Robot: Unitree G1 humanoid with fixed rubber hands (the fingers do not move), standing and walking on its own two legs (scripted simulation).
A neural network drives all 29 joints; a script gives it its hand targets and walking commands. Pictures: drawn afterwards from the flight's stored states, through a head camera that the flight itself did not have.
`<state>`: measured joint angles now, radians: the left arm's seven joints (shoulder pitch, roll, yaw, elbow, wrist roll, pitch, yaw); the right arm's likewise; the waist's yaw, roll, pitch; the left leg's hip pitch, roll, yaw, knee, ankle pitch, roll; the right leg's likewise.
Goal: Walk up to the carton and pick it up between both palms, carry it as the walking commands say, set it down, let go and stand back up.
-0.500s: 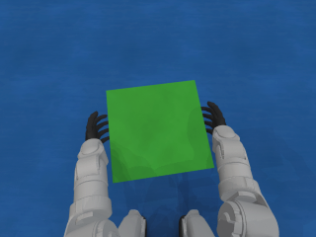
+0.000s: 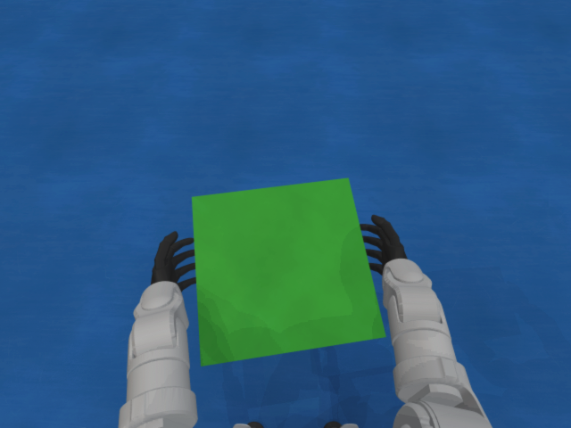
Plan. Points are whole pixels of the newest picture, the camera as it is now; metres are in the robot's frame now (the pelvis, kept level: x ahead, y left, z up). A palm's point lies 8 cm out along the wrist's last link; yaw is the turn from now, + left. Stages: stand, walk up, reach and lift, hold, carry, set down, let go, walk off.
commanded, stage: reach and lift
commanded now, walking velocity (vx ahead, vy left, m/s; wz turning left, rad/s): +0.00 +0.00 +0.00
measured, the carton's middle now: (281, 275) +0.37 +0.03 -0.10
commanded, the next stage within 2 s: none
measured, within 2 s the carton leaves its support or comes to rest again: neither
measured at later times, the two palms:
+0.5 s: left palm (145, 280) +0.30 +0.19 +0.05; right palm (406, 259) +0.34 -0.14 +0.04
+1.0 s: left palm (148, 277) +0.30 +0.18 +0.08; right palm (427, 266) +0.32 -0.15 +0.08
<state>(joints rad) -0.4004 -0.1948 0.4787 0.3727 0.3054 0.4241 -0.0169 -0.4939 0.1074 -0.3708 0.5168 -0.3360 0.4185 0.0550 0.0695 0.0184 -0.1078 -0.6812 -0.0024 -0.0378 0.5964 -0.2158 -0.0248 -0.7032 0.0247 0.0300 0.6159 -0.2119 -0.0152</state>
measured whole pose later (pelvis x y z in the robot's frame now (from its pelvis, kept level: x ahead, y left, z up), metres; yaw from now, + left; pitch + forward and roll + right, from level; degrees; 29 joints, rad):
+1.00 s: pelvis +0.01 +0.00 +0.03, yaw +0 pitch -6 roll +0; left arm -0.31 -0.16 0.34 0.27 0.32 0.72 0.00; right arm -0.34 0.14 -0.30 0.32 -0.33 0.71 0.04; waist 0.02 0.01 0.00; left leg -0.07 0.00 -0.05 0.33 -0.16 -0.02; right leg -0.09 0.02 0.02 0.35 -0.16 -0.01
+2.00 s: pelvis +0.02 +0.01 +0.03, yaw +0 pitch -7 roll +0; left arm -0.22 -0.14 0.25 0.19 0.29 0.75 -0.01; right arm -0.21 0.14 -0.23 0.18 -0.30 0.75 0.03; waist -0.01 0.01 0.01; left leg -0.04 -0.01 -0.05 0.32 -0.17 -0.01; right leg -0.05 0.01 0.03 0.32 -0.16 0.00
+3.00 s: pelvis -0.02 +0.02 -0.01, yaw +7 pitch +2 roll -1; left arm -0.27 -0.15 0.16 -0.08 0.20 0.89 0.14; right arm -0.25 0.15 -0.20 -0.11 -0.17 0.90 -0.12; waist -0.04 0.00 -0.03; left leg -0.50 -0.01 0.00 0.83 -0.41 0.01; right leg -0.44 -0.04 -0.06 0.70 -0.30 0.00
